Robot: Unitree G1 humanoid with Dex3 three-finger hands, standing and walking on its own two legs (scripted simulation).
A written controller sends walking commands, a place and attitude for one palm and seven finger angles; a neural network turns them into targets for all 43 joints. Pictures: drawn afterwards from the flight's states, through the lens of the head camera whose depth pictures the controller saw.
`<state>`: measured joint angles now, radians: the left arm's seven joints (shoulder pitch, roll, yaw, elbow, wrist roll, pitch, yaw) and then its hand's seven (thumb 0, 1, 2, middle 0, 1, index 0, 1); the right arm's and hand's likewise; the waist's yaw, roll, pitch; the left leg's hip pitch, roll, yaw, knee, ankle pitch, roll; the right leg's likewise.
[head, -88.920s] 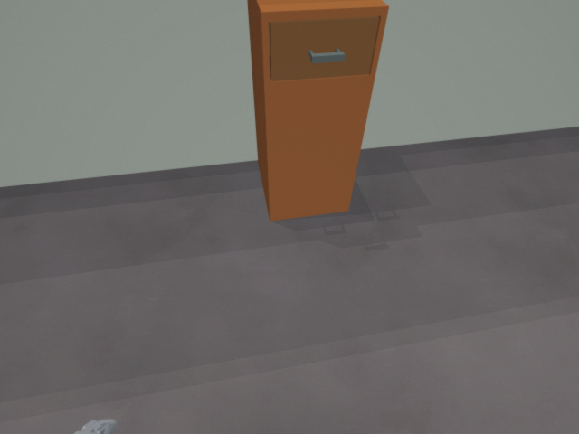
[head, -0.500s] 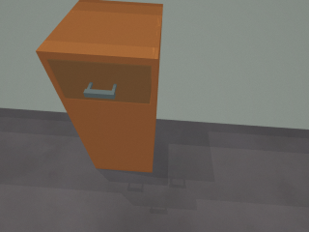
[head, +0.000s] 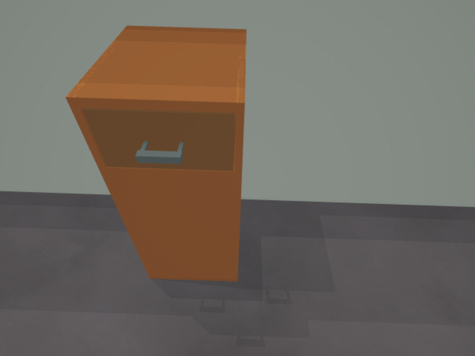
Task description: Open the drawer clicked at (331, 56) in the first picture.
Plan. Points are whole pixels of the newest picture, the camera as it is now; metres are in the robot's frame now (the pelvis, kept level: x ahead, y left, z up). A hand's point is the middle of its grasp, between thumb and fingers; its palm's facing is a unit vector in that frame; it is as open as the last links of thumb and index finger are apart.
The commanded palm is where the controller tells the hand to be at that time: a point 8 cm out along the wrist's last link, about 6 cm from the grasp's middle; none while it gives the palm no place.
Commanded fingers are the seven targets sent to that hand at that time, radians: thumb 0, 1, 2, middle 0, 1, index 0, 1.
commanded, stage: look again from close up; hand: left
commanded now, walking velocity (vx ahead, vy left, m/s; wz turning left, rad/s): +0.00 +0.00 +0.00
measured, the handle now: (161, 151) +0.55 +0.22 +0.02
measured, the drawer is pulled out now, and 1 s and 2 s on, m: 0.00 0.00 0.00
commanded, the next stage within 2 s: shuffle to correct the standing spot in 0.22 s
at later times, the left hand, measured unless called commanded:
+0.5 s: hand out of the picture -0.07 +0.15 -0.17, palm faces +0.05 -0.99 -0.16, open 7.4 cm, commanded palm none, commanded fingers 0.00 0.90 0.90 -0.20 -0.30 -0.20 -0.30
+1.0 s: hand out of the picture +0.06 +0.17 -0.17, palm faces +0.02 -0.98 -0.21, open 7.3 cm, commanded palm none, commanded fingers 0.00 0.90 0.90 -0.20 -0.30 -0.20 -0.30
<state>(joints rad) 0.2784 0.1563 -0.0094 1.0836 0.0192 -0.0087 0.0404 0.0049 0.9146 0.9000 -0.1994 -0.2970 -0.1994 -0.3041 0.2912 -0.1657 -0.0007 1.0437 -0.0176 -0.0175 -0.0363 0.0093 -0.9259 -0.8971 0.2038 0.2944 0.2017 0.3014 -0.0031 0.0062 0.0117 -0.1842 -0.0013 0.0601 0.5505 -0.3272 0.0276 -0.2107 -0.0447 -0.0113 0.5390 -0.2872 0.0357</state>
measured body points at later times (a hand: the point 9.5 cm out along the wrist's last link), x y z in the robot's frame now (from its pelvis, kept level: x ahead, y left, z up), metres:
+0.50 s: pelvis -0.03 -0.01 +0.00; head -0.04 -0.01 +0.45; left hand -0.07 +0.20 -0.16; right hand -0.05 -0.23 -0.16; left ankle -0.02 +0.10 -0.73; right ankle +0.00 -0.14 -0.73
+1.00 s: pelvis +0.04 -0.01 +0.00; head +0.05 -0.01 +0.45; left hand +0.06 +0.22 -0.16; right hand -0.01 -0.19 -0.17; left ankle -0.02 +0.10 -0.73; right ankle +0.06 -0.11 -0.73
